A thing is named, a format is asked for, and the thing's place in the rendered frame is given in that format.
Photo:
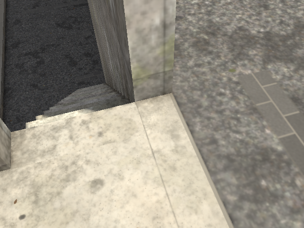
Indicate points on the stairs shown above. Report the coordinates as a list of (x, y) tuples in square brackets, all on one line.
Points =
[(80, 102)]

